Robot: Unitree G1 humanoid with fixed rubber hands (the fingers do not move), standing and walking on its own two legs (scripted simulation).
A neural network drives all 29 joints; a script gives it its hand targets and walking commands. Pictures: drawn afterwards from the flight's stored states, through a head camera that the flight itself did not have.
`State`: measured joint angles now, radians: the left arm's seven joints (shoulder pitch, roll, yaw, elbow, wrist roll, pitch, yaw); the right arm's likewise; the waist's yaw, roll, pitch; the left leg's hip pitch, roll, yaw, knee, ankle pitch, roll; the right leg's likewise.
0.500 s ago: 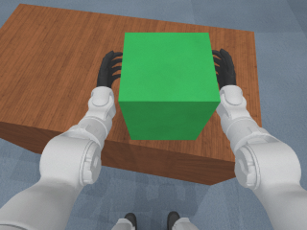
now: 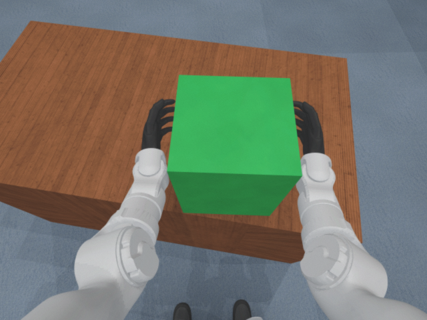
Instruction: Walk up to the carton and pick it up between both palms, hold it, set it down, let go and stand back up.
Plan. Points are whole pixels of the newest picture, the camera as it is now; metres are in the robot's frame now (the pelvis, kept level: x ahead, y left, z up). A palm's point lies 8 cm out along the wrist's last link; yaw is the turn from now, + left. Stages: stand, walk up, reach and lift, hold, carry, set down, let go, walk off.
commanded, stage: reach and lift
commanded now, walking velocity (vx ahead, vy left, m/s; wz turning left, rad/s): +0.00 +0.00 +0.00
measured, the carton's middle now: (229, 154) +0.45 -0.03 -0.05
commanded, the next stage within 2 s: none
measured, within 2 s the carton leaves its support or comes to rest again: leaves its support in 1.80 s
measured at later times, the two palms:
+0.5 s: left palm (153, 142) +0.44 +0.12 +0.01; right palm (311, 145) +0.43 -0.18 +0.02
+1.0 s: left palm (153, 142) +0.44 +0.12 +0.01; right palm (311, 146) +0.43 -0.18 +0.02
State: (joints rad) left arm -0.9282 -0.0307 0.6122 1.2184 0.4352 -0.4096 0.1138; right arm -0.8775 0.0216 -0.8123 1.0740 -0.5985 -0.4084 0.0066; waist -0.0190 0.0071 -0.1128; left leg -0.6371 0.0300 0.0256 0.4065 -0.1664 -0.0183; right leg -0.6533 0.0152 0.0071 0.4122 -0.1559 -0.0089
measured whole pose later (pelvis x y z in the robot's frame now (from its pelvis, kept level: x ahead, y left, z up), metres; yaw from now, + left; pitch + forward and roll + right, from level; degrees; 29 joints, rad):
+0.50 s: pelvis +0.01 +0.00 +0.00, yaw +0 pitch +22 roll +0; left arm -0.86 -0.08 0.61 1.07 0.51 -0.37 0.09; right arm -0.82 0.04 -0.80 1.02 -0.59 -0.44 0.01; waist -0.02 -0.02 -0.10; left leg -0.59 0.03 0.02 0.36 -0.15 -0.02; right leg -0.60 0.02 0.00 0.36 -0.14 -0.01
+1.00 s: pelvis +0.01 +0.00 +0.00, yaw +1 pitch +23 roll +0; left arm -0.86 -0.09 0.61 1.07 0.50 -0.36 0.09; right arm -0.81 0.04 -0.79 1.04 -0.57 -0.44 0.01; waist -0.03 -0.02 -0.12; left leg -0.60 0.03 0.01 0.34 -0.14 -0.02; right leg -0.61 0.02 -0.01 0.34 -0.13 -0.02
